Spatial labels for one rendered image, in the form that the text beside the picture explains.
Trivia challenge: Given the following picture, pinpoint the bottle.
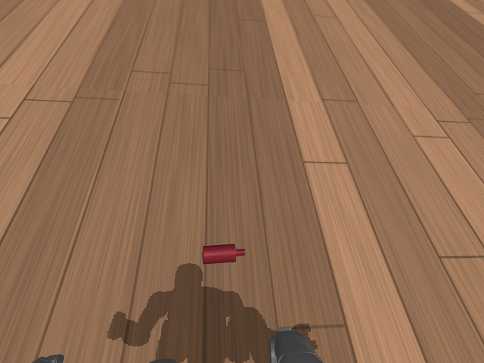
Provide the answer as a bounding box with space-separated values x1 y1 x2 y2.
203 244 245 264

